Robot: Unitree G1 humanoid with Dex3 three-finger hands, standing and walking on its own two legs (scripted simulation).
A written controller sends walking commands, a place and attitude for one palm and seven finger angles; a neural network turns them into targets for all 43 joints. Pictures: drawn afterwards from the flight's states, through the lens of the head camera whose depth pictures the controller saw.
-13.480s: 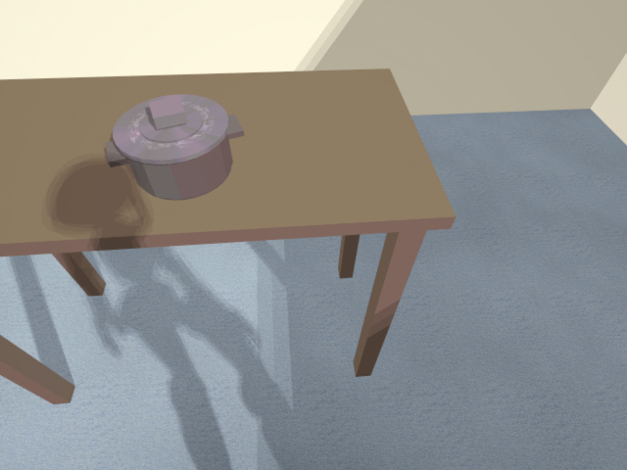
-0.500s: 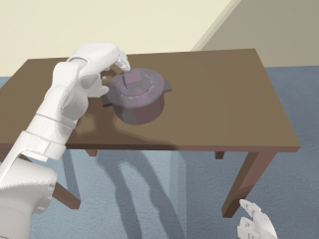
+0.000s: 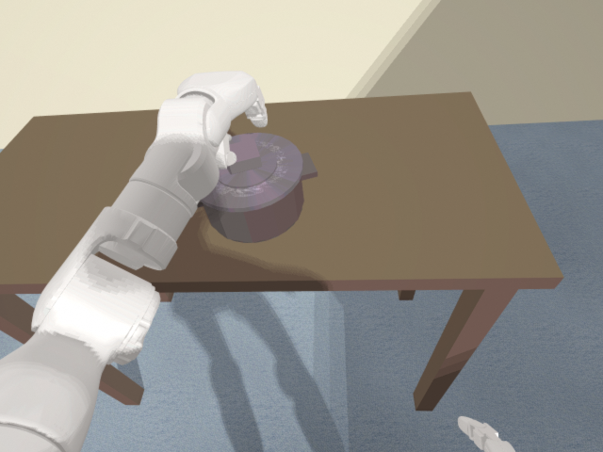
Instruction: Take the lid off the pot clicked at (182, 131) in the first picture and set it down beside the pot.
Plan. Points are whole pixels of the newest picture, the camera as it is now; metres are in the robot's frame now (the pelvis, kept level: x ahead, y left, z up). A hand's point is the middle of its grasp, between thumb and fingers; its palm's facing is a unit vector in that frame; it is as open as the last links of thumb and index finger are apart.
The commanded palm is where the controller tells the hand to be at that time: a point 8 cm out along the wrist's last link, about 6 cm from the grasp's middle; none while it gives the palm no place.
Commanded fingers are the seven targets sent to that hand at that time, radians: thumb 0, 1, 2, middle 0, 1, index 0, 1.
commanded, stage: move the open hand above the knob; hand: left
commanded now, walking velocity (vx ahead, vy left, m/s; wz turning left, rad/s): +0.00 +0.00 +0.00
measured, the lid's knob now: (243, 156) +0.50 +0.09 +0.14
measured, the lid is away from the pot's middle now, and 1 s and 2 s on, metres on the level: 0.00 0.00 0.00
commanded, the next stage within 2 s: lower the open fingers around the knob in 0.70 s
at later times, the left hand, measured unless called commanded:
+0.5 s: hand (226, 116) +0.48 +0.09 +0.22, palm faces -0.20 -0.04 -0.98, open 10.1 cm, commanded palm +0.46 +0.09 +0.27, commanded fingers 0.00 -0.36 1.58 -0.85 -0.08 -0.85 -0.08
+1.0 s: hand (240, 134) +0.47 +0.07 +0.19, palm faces -0.27 -0.04 -0.96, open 10.1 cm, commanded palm +0.45 +0.09 +0.26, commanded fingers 0.00 -0.36 1.58 -0.85 -0.08 -0.85 -0.08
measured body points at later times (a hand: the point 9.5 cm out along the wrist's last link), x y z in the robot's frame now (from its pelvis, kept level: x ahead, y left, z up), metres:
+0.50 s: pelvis +0.00 -0.01 +0.00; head +0.02 -0.04 +0.45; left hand +0.48 +0.09 +0.27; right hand +0.12 -0.26 -0.13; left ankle +0.00 +0.10 -0.74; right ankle -0.02 -0.13 -0.74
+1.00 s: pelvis +0.01 +0.00 +0.00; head +0.03 -0.04 +0.45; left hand +0.48 +0.07 +0.25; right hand +0.12 -0.25 -0.13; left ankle +0.00 +0.10 -0.74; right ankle -0.02 -0.13 -0.74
